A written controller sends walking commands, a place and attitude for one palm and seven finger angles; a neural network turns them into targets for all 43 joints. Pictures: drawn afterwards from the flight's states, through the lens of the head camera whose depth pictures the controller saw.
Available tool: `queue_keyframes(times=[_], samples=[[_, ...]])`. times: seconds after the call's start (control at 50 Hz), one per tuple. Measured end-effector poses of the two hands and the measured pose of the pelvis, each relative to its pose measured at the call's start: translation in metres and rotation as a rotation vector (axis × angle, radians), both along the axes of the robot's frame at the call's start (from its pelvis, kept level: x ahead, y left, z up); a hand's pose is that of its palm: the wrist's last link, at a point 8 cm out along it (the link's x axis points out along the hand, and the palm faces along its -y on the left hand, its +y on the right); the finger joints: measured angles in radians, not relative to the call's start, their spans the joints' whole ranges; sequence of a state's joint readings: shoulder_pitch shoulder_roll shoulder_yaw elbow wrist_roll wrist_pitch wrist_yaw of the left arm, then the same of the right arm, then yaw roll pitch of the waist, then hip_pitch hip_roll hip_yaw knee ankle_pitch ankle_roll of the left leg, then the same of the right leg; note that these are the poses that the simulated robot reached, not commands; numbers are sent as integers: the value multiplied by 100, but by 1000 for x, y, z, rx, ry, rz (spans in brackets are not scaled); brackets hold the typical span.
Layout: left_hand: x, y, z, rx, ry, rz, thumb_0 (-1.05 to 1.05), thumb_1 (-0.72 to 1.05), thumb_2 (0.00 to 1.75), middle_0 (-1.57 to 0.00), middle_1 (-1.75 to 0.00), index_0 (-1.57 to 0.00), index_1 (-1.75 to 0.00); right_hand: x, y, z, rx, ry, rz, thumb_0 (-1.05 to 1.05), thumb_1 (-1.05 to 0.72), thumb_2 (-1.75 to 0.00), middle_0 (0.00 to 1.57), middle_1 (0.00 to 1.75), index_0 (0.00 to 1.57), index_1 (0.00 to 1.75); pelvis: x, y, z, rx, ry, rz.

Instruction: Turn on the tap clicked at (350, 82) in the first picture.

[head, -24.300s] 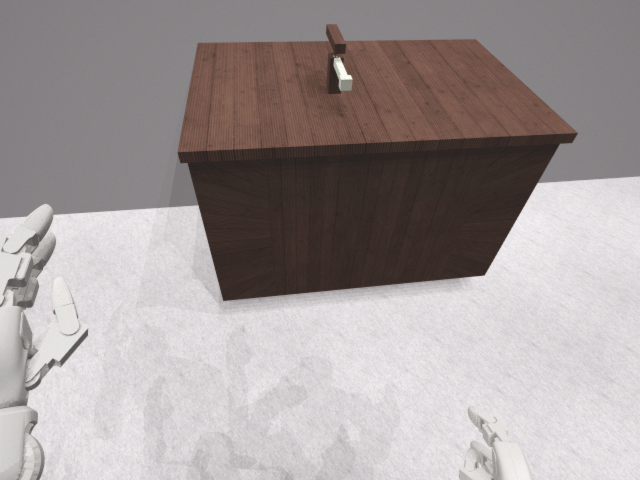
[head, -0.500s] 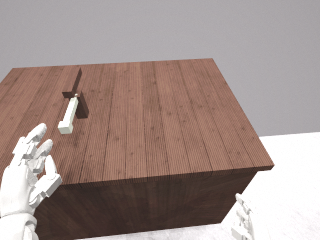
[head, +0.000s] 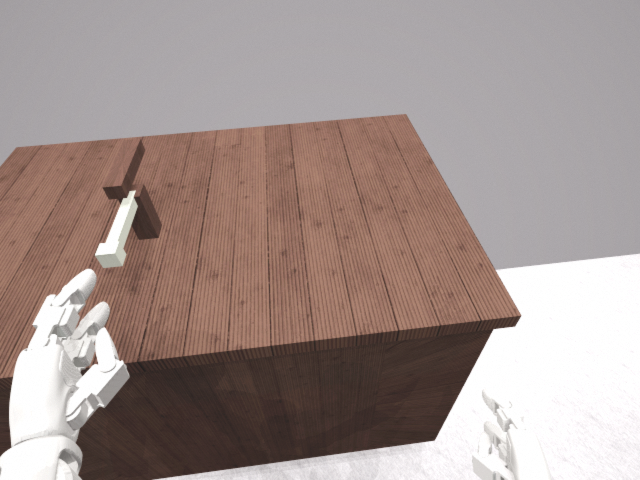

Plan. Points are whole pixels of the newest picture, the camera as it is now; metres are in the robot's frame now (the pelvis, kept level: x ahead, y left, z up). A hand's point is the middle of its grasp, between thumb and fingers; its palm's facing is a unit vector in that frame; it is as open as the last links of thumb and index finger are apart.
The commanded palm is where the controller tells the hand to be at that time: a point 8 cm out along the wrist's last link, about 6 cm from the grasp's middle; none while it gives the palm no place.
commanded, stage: turn the palm inward beside the body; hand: left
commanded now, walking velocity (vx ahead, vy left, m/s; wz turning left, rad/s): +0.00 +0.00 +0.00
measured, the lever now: (111, 254) +0.38 +0.36 +0.07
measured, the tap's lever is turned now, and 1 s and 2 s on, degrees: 0 0 0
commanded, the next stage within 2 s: reach beside the lever's end, fingers flat in 0.20 s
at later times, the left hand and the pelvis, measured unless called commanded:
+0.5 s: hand (113, 353) +0.20 +0.24 +0.12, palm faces +0.44 -0.89 -0.14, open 7.4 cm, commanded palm +0.16 +0.29 +0.14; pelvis +0.01 +0.00 +0.00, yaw +0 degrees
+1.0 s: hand (104, 320) +0.25 +0.28 +0.11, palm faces +0.46 -0.88 -0.12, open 7.4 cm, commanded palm +0.20 +0.33 +0.11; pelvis +0.00 +0.02 +0.00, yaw -1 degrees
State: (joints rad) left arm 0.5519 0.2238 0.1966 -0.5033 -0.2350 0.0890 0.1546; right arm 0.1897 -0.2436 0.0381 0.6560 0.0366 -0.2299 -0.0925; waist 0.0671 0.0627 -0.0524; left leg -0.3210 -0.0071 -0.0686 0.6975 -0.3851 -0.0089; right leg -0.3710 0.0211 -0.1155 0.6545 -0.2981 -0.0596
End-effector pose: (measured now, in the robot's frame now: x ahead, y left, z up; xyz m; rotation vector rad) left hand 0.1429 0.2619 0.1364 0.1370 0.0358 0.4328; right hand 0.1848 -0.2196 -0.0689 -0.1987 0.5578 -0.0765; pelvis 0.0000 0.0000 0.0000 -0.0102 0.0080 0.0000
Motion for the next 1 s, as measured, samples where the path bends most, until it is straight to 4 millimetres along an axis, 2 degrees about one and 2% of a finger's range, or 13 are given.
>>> queue_keyframes(times=[0.18, 0.34, 0.6, 0.78, 1.0], samples=[[8, 0, 4, 19, -40, 11, 1, 90, 90, -21, -30, -21, -30, 15, -5, 0, -9, -1, 12, 1, -90, -89, 20, 30, 20, 30, 12, -3, 0, 3, 19, -1], [14, 1, 3, 2, -35, -10, 1, 90, 90, -20, -30, -21, -30, 17, 1, 0, 1, 5, 6, 1, -90, -89, 20, 30, 20, 30, 16, 0, 1, 5, 18, -3], [21, 30, -6, 7, -38, 44, 1, 90, 90, -20, -30, -21, -30, 4, 7, -5, -10, 47, -3, 1, -90, -89, 20, 30, 20, 30, 8, 7, 2, 3, 17, -3], [39, 38, -13, -8, -31, 14, 1, 90, 90, -20, -30, -21, -30, -8, 8, -6, -18, 65, -31, 1, -90, -89, 20, 30, 20, 30, 2, 13, 3, 4, 19, -10], [59, 57, -19, -6, -33, 46, 1, 90, 90, -20, -28, -20, -29, -15, 9, -8, -30, 97, -46, 1, -90, -89, 20, 30, 20, 30, 1, 19, 4, 5, 34, -18]])
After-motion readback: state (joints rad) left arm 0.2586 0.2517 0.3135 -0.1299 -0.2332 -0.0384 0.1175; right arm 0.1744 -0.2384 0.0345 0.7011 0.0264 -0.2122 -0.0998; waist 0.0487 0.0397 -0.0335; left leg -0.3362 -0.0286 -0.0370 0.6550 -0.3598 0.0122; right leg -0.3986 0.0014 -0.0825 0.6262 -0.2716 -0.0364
